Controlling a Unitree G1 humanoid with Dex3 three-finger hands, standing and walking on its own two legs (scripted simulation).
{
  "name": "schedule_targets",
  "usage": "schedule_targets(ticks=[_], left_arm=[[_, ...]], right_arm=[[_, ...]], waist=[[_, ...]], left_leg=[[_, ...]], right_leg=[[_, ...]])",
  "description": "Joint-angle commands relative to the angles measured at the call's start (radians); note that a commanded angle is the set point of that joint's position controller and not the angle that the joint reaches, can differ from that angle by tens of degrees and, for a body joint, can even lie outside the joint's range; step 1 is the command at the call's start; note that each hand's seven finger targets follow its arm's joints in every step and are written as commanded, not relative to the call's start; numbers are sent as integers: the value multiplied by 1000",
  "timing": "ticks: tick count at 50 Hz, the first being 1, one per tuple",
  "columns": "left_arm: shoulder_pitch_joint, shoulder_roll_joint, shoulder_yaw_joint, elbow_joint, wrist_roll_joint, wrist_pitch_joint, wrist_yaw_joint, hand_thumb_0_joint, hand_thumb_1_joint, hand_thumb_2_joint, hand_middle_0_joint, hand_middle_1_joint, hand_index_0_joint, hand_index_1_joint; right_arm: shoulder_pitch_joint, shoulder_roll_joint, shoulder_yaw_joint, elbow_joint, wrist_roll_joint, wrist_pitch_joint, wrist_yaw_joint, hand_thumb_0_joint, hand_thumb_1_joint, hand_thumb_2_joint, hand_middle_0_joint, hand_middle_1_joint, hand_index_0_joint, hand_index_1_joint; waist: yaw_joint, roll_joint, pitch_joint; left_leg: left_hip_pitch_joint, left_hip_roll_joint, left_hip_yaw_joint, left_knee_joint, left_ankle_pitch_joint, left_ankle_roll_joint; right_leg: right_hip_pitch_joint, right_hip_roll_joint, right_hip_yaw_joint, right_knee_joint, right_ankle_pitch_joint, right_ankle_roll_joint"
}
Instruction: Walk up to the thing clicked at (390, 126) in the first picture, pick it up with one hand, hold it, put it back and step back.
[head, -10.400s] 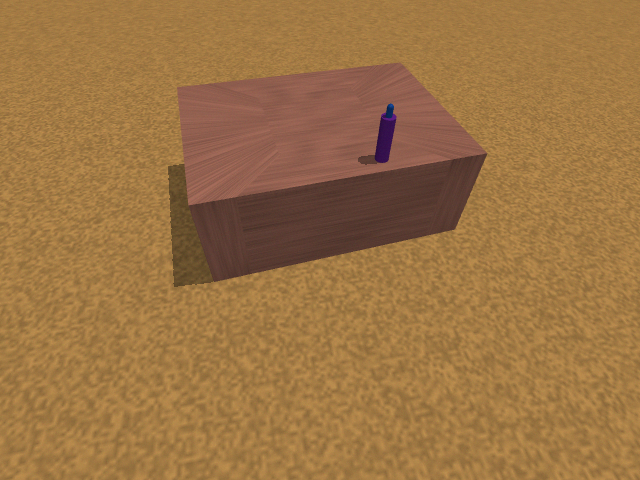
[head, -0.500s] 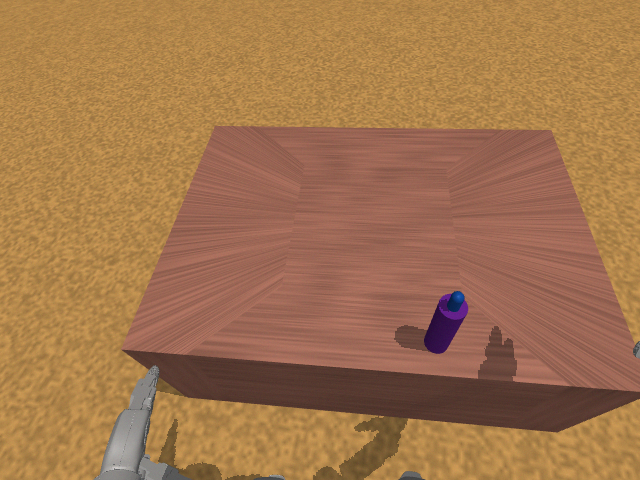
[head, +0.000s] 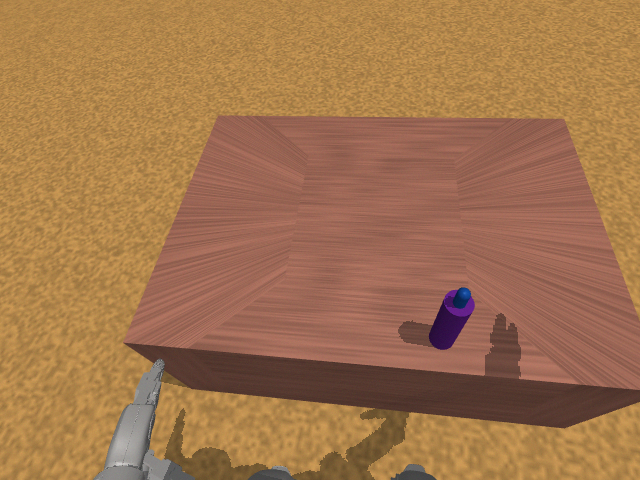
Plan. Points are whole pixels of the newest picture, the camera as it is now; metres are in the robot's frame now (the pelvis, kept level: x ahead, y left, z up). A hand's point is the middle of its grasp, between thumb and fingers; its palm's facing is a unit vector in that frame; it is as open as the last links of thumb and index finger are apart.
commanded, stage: approach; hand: right
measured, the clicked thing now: (451, 317) +0.42 -0.17 -0.21
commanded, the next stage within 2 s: close in in 0.46 s
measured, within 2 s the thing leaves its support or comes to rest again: neither
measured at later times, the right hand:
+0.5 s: hand (525, 335) +0.38 -0.28 -0.17, palm faces +0.05 +1.00 +0.04, open 17.7 cm
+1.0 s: hand (463, 340) +0.39 -0.20 -0.25, palm faces +0.04 +1.00 +0.03, open 17.7 cm
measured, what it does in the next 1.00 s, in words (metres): lowers itself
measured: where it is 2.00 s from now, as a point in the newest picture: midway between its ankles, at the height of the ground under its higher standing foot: outside the picture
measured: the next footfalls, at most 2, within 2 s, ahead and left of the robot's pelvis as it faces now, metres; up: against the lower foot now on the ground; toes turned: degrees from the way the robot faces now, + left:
none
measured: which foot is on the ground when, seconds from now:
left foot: down 0.00-1.00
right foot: down 0.00-1.00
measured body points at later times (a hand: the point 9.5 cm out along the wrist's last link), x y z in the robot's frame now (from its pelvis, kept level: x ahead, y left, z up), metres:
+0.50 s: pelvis -0.05 +0.00 -0.13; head +0.12 -0.08 +0.28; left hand +0.12 +0.27 -0.07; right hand +0.37 -0.34 -0.17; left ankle -0.02 +0.15 -0.70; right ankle +0.02 -0.12 -0.70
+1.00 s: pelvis -0.07 +0.00 -0.20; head +0.11 -0.07 +0.21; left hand +0.09 +0.27 -0.06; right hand +0.39 -0.25 -0.25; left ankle -0.02 +0.15 -0.70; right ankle +0.02 -0.12 -0.70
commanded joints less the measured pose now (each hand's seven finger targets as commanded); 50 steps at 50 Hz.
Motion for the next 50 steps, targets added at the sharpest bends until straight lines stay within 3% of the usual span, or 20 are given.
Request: schedule_targets(ticks=[1,3,4,7,11,15,18,20,22,27,30,33,36,40,41,42,43,44,45,50], left_arm=[[10,138,66,-160,6,-67,-4,0,-552,53,-47,-40,-40,-46],[8,181,107,-235,13,-82,-7,0,-553,55,-45,-40,-38,-47],[62,149,89,-187,17,-79,-15,0,-553,54,-45,-40,-38,-47],[56,207,143,-352,28,-101,-17,0,-558,59,-42,-39,-34,-46],[101,192,147,-439,40,-104,-32,0,-554,57,-39,-37,-32,-43],[145,160,145,-461,59,-108,-56,0,-545,54,-38,-36,-33,-40],[136,200,193,-532,69,-112,-67,0,-541,52,-40,-37,-36,-39],[110,207,203,-600,76,-116,-79,0,-533,47,-38,-39,-38,-38],[116,236,233,-671,79,-119,-84,0,-542,51,-40,-37,-37,-39],[153,272,291,-799,73,-124,-103,0,-544,52,-43,-41,-42,-42],[195,282,333,-813,68,-120,-112,0,-542,42,-46,-47,-51,-42],[206,275,340,-910,65,-121,-126,0,-544,46,-45,-45,-48,-42],[251,296,394,-933,62,-97,-127,0,-539,44,-43,-45,-47,-41],[264,268,408,-953,57,-76,-133,0,-529,42,-42,-46,-48,-40],[272,255,413,-932,59,-68,-136,0,-530,44,-42,-46,-47,-41],[285,224,386,-904,57,-60,-140,0,-527,43,-41,-45,-46,-40],[274,226,388,-940,54,-57,-142,0,-526,40,-43,-47,-49,-40],[261,225,396,-968,56,-56,-142,0,-531,44,-43,-46,-48,-41],[259,237,402,-993,53,-53,-141,0,-532,44,-43,-47,-48,-42],[278,253,438,-1038,53,-39,-138,0,-545,50,-43,-44,-44,-43]], right_arm=[[-243,-228,-45,-159,74,-146,12,0,576,-58,49,56,58,56],[-239,-205,-59,-143,98,-215,17,0,578,-54,53,54,62,54],[-247,-198,-66,-179,109,-250,22,0,577,-52,55,53,63,53],[-236,-197,-107,-204,129,-333,35,0,592,-44,59,52,66,51],[-221,-182,-147,-198,129,-407,36,0,611,-31,60,50,66,50],[-248,-182,-166,-192,106,-472,21,0,611,-26,58,51,64,50],[-285,-253,-204,-231,77,-510,1,0,611,-40,50,57,58,56],[-277,-204,-183,-191,61,-514,0,0,611,-42,47,58,54,57],[-281,-217,-197,-163,49,-515,-12,0,611,-46,44,59,53,59],[-252,-122,-157,-109,37,-523,-41,0,611,-60,38,63,49,62],[-291,-138,-166,-198,27,-535,-83,0,611,-38,46,55,53,55],[-295,-97,-164,-266,18,-537,-131,0,611,-35,51,52,54,51],[-323,-143,-181,-400,-13,-538,-189,0,605,-35,52,50,52,50],[-302,-60,-137,-471,-38,-508,-243,0,610,-38,47,53,47,53],[-257,-27,-123,-408,-47,-495,-256,0,611,-35,47,52,48,52],[-254,11,-103,-437,-47,-490,-261,0,611,-35,46,53,47,54],[-261,-4,-113,-463,-52,-488,-270,0,607,-34,49,52,49,52],[-258,54,-72,-451,-56,-480,-273,0,611,-37,43,54,47,54],[-251,50,-89,-447,-55,-476,-281,0,606,-34,48,51,50,51],[-233,126,-60,-405,-57,-464,-317,0,611,-40,43,54,48,54]], waist=[[28,-102,-300],[40,-100,-307],[38,-134,-332],[61,-145,-436],[59,-192,-464],[73,-245,-420],[80,-301,-476],[103,-315,-503],[129,-301,-541],[180,-293,-513],[184,-334,-539],[179,-376,-617],[166,-451,-653],[167,-472,-618],[170,-455,-561],[161,-462,-539],[155,-453,-549],[167,-434,-557],[170,-391,-558],[200,-262,-541]], left_leg=[[-70,-48,-3,4,256,47],[-135,-50,-3,64,237,46],[-173,-50,-7,99,229,46],[-217,-52,-9,183,238,44],[-318,-59,-4,288,207,52],[-437,-60,-5,385,136,65],[-487,-59,-7,442,76,71],[-539,-63,6,489,61,74],[-560,-65,6,519,63,74],[-711,-71,25,599,-72,83],[-772,-68,19,645,-109,83],[-797,-71,41,699,-71,86],[-803,-71,42,705,-77,90],[-828,-73,42,706,-99,88],[-842,-73,42,710,-102,88],[-856,-72,42,716,-96,88],[-848,-69,42,720,-101,90],[-840,-71,40,715,-93,86],[-829,-71,44,712,-101,85],[-770,-74,34,691,-44,70]], right_leg=[[221,34,28,-3,296,-29],[185,34,32,53,292,-25],[178,35,35,87,305,-25],[148,33,46,178,339,-23],[74,24,61,263,382,-15],[-81,20,58,339,252,-9],[-144,14,61,390,143,-7],[-169,6,71,428,140,-4],[-213,3,79,481,132,-9],[-334,-4,104,536,-48,-1],[-364,-5,107,581,-107,3],[-332,-3,113,607,-48,10],[-302,-1,103,610,-57,14],[-323,2,86,615,-102,15],[-362,1,79,623,-104,14],[-369,1,77,622,-92,14],[-376,2,80,620,-103,14],[-381,2,77,631,-103,9],[-401,4,83,627,-126,5],[-474,7,84,654,-101,-15]])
